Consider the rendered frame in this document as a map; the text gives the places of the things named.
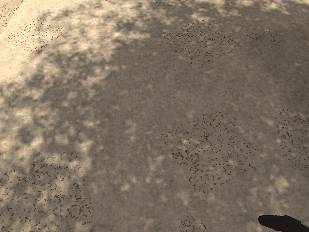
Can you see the right robot hand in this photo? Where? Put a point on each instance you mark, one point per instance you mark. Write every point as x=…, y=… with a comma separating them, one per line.
x=282, y=223

